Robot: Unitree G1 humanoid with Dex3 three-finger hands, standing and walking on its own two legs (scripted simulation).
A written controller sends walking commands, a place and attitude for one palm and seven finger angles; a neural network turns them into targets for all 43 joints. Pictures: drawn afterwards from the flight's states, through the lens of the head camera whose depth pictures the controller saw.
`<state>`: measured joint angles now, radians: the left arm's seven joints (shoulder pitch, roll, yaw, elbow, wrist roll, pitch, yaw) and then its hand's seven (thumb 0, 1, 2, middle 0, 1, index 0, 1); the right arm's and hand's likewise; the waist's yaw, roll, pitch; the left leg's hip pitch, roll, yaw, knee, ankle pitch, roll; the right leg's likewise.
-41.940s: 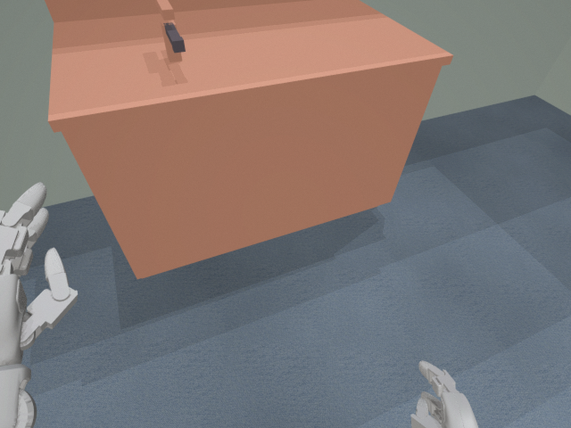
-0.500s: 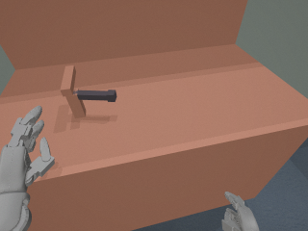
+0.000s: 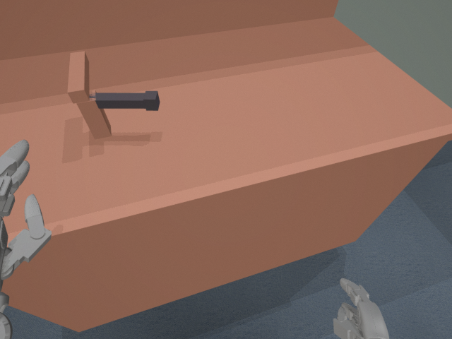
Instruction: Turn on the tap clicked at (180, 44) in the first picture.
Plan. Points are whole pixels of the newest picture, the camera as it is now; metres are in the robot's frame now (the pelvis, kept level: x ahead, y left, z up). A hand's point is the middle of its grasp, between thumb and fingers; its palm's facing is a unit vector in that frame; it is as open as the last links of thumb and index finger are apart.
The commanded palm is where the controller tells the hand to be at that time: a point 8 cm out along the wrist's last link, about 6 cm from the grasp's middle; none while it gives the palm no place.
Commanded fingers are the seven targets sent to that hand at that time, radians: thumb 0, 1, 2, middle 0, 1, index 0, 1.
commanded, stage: step back with the hand held close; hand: left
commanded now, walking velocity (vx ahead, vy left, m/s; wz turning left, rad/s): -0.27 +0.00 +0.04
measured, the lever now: (151, 100) +0.53 +0.19 +0.12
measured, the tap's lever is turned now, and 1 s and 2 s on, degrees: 73 73 73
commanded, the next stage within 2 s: stop stepping back and stand still in 0.80 s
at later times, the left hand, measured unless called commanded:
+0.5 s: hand (31, 274) +0.16 +0.24 +0.16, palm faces +0.37 -0.84 -0.40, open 7.5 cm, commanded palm +0.09 +0.29 +0.18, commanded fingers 0.00 0.90 0.90 -0.20 -0.30 -0.20 -0.30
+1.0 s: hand out of the picture +0.03 +0.20 +0.15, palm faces +0.29 -0.83 -0.47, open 7.4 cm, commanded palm -0.02 +0.26 +0.18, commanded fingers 0.00 0.90 0.90 -0.20 -0.30 -0.20 -0.30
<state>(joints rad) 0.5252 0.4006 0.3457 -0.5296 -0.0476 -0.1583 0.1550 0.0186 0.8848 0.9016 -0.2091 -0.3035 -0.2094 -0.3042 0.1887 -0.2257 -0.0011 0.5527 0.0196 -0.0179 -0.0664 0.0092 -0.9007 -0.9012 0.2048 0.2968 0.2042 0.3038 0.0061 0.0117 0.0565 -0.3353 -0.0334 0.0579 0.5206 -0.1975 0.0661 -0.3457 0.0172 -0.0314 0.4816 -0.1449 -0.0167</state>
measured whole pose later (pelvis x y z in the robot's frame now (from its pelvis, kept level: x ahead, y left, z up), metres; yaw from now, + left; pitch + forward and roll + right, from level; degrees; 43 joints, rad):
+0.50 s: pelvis -0.05 +0.00 -0.01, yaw +5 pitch +2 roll +1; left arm 0.52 0.40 0.34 -0.64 -0.04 -0.17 0.16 0.02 0.88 0.90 -0.21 -0.30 -0.21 -0.30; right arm 0.16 -0.20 0.00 0.56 0.01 -0.02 -0.04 0.01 -0.90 -0.90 0.21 0.30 0.21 0.30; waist -0.05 -0.07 0.06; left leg -0.34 0.02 -0.01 0.63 -0.32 0.01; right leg -0.48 -0.02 -0.01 0.56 -0.12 -0.01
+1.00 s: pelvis -0.18 -0.03 +0.00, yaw +2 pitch +2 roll +3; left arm 0.61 0.41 0.34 -0.63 -0.05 -0.15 0.15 0.02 0.88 0.90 -0.21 -0.30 -0.21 -0.30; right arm 0.15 -0.18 0.00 0.55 0.01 -0.05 -0.06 0.01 -0.90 -0.90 0.21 0.30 0.21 0.30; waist -0.04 -0.07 0.05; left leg -0.36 0.00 0.03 0.77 -0.45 -0.02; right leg -0.45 -0.01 0.01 0.48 -0.07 -0.04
